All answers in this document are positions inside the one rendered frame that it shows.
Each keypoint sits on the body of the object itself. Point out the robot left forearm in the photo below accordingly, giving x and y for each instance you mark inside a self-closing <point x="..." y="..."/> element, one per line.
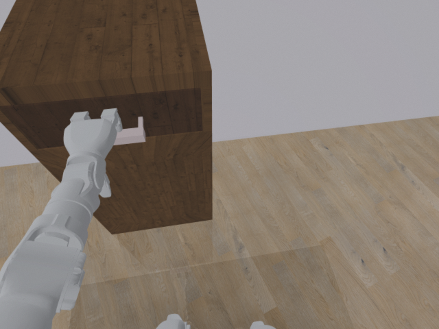
<point x="68" y="213"/>

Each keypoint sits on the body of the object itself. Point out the robot left shin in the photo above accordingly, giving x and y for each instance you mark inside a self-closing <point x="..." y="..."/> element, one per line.
<point x="174" y="316"/>

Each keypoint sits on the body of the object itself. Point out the cabinet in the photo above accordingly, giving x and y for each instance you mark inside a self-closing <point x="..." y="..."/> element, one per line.
<point x="54" y="50"/>

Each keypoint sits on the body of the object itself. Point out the left robot upper arm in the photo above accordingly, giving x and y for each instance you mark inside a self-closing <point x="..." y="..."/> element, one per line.
<point x="43" y="280"/>

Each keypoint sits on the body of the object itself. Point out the handle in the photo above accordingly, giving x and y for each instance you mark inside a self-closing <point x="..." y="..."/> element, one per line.
<point x="131" y="135"/>

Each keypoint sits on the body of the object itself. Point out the drawer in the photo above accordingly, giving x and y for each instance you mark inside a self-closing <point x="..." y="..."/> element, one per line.
<point x="163" y="112"/>

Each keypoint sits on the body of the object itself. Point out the left robot hand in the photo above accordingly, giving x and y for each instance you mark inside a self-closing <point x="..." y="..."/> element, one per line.
<point x="93" y="135"/>

